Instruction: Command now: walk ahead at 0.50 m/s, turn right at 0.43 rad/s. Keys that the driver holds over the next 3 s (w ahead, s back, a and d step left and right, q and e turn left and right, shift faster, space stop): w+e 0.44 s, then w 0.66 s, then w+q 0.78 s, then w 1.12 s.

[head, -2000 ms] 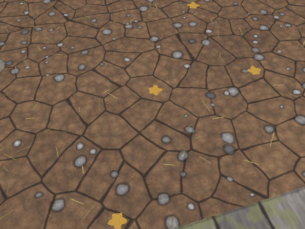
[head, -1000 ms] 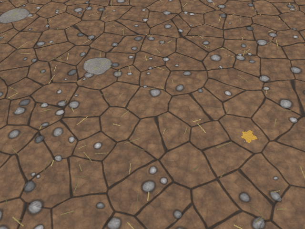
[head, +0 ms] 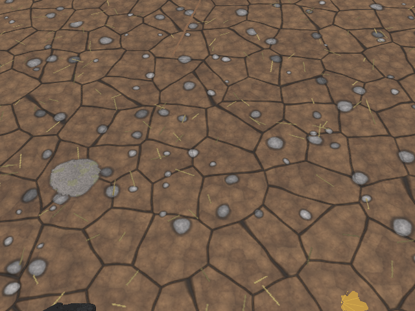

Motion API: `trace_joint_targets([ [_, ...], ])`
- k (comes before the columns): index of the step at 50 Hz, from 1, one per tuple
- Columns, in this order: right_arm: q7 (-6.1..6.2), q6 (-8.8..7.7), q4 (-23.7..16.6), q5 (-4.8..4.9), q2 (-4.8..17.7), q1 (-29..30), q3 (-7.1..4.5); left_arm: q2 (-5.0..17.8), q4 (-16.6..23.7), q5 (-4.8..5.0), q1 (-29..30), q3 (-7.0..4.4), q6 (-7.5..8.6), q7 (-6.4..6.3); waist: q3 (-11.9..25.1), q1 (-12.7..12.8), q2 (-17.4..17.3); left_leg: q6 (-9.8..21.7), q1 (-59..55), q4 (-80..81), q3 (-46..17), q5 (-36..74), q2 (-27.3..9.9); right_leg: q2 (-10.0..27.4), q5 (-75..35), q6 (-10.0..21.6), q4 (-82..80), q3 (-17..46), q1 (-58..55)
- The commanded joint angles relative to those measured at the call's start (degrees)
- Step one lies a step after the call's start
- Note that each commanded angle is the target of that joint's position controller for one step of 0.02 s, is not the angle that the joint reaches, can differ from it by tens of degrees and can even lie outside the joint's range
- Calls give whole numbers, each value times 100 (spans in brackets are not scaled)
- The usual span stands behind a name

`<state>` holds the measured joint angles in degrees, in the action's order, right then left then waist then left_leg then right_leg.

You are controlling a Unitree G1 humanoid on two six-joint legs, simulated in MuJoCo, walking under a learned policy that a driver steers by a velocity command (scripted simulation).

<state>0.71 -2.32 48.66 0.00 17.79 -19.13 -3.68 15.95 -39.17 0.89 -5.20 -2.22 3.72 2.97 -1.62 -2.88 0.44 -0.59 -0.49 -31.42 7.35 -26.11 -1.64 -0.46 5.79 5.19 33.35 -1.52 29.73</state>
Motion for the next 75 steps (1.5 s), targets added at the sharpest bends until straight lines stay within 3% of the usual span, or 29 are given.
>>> trace_joint_targets([
  [1,-50,-350,-667,-100,342,-251,79,1526,24,68,-2069,-520,6,-85,2422,826,1164,-44,4104,-4449,-1067,-622,548,1971,1122,1808,-1452,4957,-5380],
  [2,-143,-490,-801,137,733,235,-26,1211,33,16,-1884,-414,20,-97,1714,920,838,85,4651,-4670,-1385,-300,165,1823,1247,1471,-1581,4189,-4937],
  [3,-154,-567,-905,180,711,578,2,1080,95,-5,-1564,-383,28,-116,1127,810,398,166,4643,-4355,-1280,183,-89,1585,891,1276,-1598,3435,-4135],
  [5,-86,-538,-922,-30,718,708,-55,807,249,-66,-997,-286,16,-141,508,403,103,103,4006,-3427,-1231,757,-433,1184,-231,1070,-1815,2518,-2697],
  [9,-49,-331,-983,-105,477,659,-30,920,299,-46,-929,-332,39,-245,352,190,281,-243,3580,-2594,-1077,1289,-379,887,-1116,1167,-2114,1937,-1770],
  [14,-89,-369,-1259,-58,223,1772,70,1047,114,27,-1349,-383,-29,-381,141,596,390,-374,3140,-479,-1033,3001,-11,510,-484,766,-2020,1596,-1463],
  [19,-204,-479,-1400,39,476,2147,-19,1011,-41,72,-1665,-398,-125,-428,118,659,491,-198,2841,339,-1282,2835,150,798,-44,620,-1454,2338,-2107],
  [22,-181,-550,-1225,35,679,1414,-152,907,5,37,-1488,-385,-186,-427,337,225,658,129,1815,700,-1132,2334,174,691,-460,406,-726,2546,-2198],
  [23,-146,-579,-1120,-53,867,742,-229,622,51,-14,-1476,-277,-172,-401,940,-88,469,410,665,607,-1409,2297,-269,410,-494,230,258,2214,-1935],
  [24,-112,-566,-1035,-172,1298,-3,-333,258,144,-3,-1986,-161,-135,-396,1832,-106,-581,1081,-1380,599,-3101,1759,-1457,-269,738,-153,2081,1508,-459],
  [25,-179,-483,-773,-46,1291,-401,-375,298,161,92,-2432,-109,-83,-406,2120,-7,-2011,1657,-2058,1232,-5226,363,-2194,-475,2800,-357,3447,1153,906],
  [26,-194,-464,-844,57,804,-173,-246,796,53,133,-2135,-214,-71,-401,1350,-121,-1229,1493,-1505,1469,-5006,-460,-2028,-153,2499,-393,3942,1347,1397],
  [28,-185,-388,-871,-25,501,326,-136,863,237,24,-1187,-243,-65,-386,313,-88,-445,1241,-159,1630,-3545,500,-1542,180,1733,-416,3789,1010,1365],
  [29,-178,-386,-840,-59,381,462,-88,796,283,-22,-1021,-257,-53,-367,123,25,-457,1220,255,1755,-3119,1055,-1348,348,1493,-407,3466,987,1219],
  [36,-148,-392,-551,58,708,362,-151,252,461,-73,-451,-56,5,-246,46,89,-488,1349,813,2305,-1782,2650,-1051,624,310,-543,1388,461,708],
  [43,-134,-225,-173,172,918,-232,-168,359,752,28,569,-62,89,-107,-132,-174,-521,1073,379,2078,-1442,2815,-1204,346,-414,-403,-136,251,140],
  [45,-108,-156,-108,179,1004,-224,-190,486,743,17,424,-118,104,-85,-54,20,-559,956,156,1752,-1418,3354,-1292,246,-124,-242,-379,168,-252],
  [47,-79,-119,-108,163,893,-180,-132,851,387,-44,-760,-331,89,-145,680,656,-406,692,472,272,-981,4623,-883,57,-162,44,-646,-9,-2079],
  [48,-65,-144,-278,9,590,-144,8,1280,218,-106,-1803,-458,56,-215,1522,1066,214,450,1559,-1475,-710,3318,-571,1101,-329,431,-467,1140,-3729],
  [49,-92,-264,-398,8,-33,-785,202,1738,131,-108,-2017,-529,18,-205,2143,722,1739,113,3666,-3359,-683,-347,386,2307,757,1337,-1106,3739,-5251],
  [50,-123,-355,-323,121,588,-458,60,1171,134,-41,-2038,-396,14,-190,1960,948,1120,147,4336,-4032,-1317,-688,134,2221,1587,1292,-1514,4165,-5052],
  [51,-152,-408,-481,229,815,30,-16,985,158,-35,-1654,-312,37,-186,1149,876,865,219,4652,-4084,-1231,-183,-133,2016,1374,1067,-1610,3362,-4395],
  [54,-131,-344,-494,68,614,301,-23,626,204,-147,-898,-199,83,-146,398,380,464,122,3933,-3359,-1132,845,-599,1419,-149,858,-2032,2042,-2698],
  [58,-123,-126,-475,78,285,362,40,720,-4,-124,-861,-262,229,-173,183,200,371,-59,3815,-2734,-1123,1478,-652,1372,-732,925,-2536,1207,-2141],
  [67,-311,-156,-976,116,131,1801,115,957,-557,-88,-1398,-332,187,-298,-303,729,138,143,3896,-495,-970,3232,-336,1415,-872,495,-2684,-127,-2829],
  [70,-418,-152,-1207,109,165,2058,104,1011,-701,-37,-1507,-365,57,-331,-346,745,168,335,4075,-249,-776,2581,-233,1599,-1536,366,-2283,-286,-3510],
  [72,-467,-139,-1289,95,298,1882,33,1150,-686,-24,-1403,-404,-39,-388,-96,555,352,523,3585,-231,-420,1955,54,1601,-3335,217,-1606,-480,-3731],
  [74,-429,-107,-1052,103,685,664,-212,1210,-622,-28,-1284,-408,-152,-479,671,-136,380,822,1850,9,-151,1904,524,1360,-4682,-45,156,-806,-3391],
  [75,-333,-64,-855,122,1127,-323,-404,1096,-501,-100,-1347,-340,-132,-531,1256,-549,-56,1155,52,81,-1115,2078,32,1143,-3392,-273,1779,-836,-2100],
])
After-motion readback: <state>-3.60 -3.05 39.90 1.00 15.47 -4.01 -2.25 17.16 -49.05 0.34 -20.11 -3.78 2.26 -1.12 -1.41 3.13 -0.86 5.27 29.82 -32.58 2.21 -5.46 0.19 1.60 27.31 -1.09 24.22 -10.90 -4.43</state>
